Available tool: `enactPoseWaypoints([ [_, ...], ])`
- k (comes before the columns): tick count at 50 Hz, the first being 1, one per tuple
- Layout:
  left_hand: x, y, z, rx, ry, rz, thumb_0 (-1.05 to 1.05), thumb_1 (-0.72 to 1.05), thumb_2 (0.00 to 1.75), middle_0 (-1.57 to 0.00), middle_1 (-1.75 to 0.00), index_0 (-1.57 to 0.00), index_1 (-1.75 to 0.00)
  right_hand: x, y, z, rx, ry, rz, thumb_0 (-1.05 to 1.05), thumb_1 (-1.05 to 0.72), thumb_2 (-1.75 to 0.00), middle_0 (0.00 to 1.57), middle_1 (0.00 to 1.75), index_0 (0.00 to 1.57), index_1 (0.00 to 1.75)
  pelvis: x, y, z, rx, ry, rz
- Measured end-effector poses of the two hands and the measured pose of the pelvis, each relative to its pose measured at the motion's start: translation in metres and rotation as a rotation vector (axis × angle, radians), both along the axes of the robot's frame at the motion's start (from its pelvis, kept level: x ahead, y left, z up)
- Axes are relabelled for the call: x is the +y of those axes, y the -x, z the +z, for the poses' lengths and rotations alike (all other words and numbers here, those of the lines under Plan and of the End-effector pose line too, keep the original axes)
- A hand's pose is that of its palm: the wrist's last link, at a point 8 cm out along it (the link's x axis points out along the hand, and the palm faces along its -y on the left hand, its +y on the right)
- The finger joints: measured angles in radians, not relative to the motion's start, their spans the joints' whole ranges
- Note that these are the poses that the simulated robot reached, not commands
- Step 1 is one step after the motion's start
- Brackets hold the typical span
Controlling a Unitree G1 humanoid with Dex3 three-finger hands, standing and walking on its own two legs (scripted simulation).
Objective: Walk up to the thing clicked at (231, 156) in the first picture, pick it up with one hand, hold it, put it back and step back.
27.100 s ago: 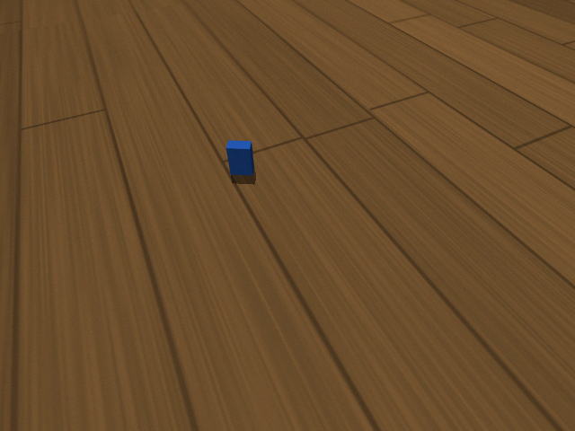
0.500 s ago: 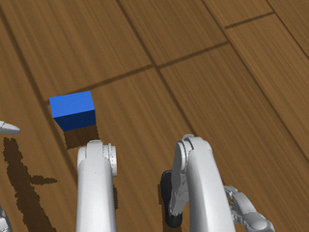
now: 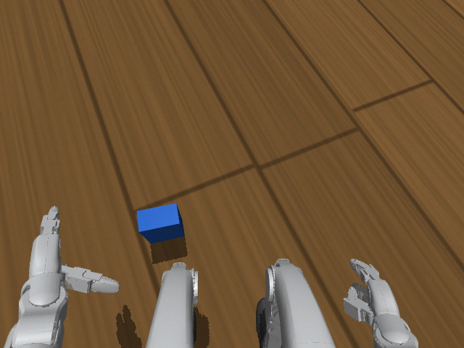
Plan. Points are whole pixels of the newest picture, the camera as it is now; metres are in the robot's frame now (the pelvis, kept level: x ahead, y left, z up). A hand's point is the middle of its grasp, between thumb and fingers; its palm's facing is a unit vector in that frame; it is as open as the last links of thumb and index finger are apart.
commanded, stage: home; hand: left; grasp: from the side
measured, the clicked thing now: (162, 224) +0.43 +0.21 -0.49
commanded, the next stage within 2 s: none
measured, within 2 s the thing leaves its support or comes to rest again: neither
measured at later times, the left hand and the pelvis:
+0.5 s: hand (80, 274) +0.23 +0.20 +0.09, palm faces +0.14 -0.94 -0.31, open 17.5 cm; pelvis +0.06 +0.01 +0.14, yaw +1 degrees
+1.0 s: hand (80, 292) +0.21 +0.19 +0.10, palm faces +0.15 -0.95 -0.28, open 17.6 cm; pelvis +0.04 +0.00 +0.15, yaw +2 degrees
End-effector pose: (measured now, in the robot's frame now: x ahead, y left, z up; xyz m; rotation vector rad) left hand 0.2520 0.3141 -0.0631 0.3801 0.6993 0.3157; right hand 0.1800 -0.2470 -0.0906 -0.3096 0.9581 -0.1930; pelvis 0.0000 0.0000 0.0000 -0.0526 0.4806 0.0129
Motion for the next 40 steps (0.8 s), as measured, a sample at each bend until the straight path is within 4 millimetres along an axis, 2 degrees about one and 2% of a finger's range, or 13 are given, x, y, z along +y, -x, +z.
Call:
enactPoseWaypoints([
  [5, -0.021, 0.009, 0.04, 0.034, 0.047, 0.016, -0.01, -0.51, 0.07, -0.06, -0.05, -0.06, -0.06, -0.003, -0.011, 0.051, -0.074, 0.008, -0.008, 0.01, -0.9, -0.9, 0.21, 0.3, 0.2, 0.3, -0.001, -0.014, 0.041, -0.062, -0.004, 0.007],
  [11, -0.045, 0.022, 0.084, 0.064, 0.103, 0.024, -0.01, -0.53, 0.07, -0.06, -0.05, -0.06, -0.06, -0.002, -0.01, 0.1, -0.108, 0.012, -0.034, 0.01, -0.9, -0.9, 0.21, 0.3, 0.2, 0.3, -0.001, -0.031, 0.084, -0.143, -0.007, 0.016],
  [17, -0.06, 0.033, 0.131, 0.053, 0.13, 0.016, -0.01, -0.54, 0.06, -0.05, -0.05, -0.06, -0.05, 0.005, -0.008, 0.135, -0.149, 0.008, -0.061, 0.01, -0.89, -0.9, 0.21, 0.3, 0.2, 0.3, 0.002, -0.046, 0.117, -0.224, -0.01, 0.021],
  [23, -0.072, 0.043, 0.172, 0.005, 0.141, -0.011, -0.01, -0.56, 0.05, -0.05, -0.05, -0.05, -0.05, 0.015, -0.016, 0.158, -0.231, -0.012, -0.072, 0.01, -0.89, -0.9, 0.21, 0.3, 0.2, 0.3, 0.007, -0.055, 0.135, -0.287, -0.011, 0.021],
  [29, -0.076, 0.055, 0.187, -0.014, 0.154, -0.014, -0.01, -0.57, 0.04, -0.05, -0.05, -0.05, -0.05, 0.025, -0.029, 0.171, -0.301, -0.035, -0.042, 0.02, -0.89, -0.9, 0.21, 0.3, 0.21, 0.3, 0.008, -0.056, 0.142, -0.325, -0.016, 0.021],
  [34, -0.074, 0.066, 0.183, 0.008, 0.163, 0.002, -0.01, -0.57, 0.04, -0.05, -0.05, -0.05, -0.05, 0.028, -0.036, 0.178, -0.331, -0.031, 0.0, 0.02, -0.89, -0.9, 0.21, 0.3, 0.21, 0.3, 0.007, -0.052, 0.144, -0.34, -0.02, 0.027],
  [40, -0.075, 0.069, 0.182, 0.012, 0.17, 0.007, -0.01, -0.57, 0.04, -0.05, -0.05, -0.05, -0.05, 0.025, -0.034, 0.181, -0.333, -0.012, 0.022, 0.02, -0.89, -0.9, 0.21, 0.3, 0.21, 0.3, 0.005, -0.048, 0.146, -0.351, -0.02, 0.032],
])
